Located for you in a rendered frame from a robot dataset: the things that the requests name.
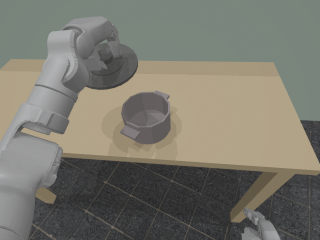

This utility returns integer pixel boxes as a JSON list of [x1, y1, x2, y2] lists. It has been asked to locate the table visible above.
[[0, 59, 320, 223]]

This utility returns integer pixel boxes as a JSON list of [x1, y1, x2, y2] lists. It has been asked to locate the left robot upper arm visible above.
[[0, 131, 63, 240]]

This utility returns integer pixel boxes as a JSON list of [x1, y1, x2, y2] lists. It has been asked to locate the lid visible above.
[[86, 43, 138, 90]]

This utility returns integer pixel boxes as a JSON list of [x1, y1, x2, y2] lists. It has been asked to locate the robot right hand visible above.
[[241, 208, 281, 240]]

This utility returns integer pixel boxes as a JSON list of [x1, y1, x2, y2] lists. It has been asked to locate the robot left hand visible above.
[[64, 16, 121, 71]]

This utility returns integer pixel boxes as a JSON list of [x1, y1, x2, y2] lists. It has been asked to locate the left robot forearm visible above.
[[0, 24, 95, 161]]

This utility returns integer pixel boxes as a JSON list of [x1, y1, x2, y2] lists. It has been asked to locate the pot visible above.
[[120, 90, 171, 145]]

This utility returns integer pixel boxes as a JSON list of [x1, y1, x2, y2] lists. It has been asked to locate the knob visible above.
[[97, 49, 113, 65]]

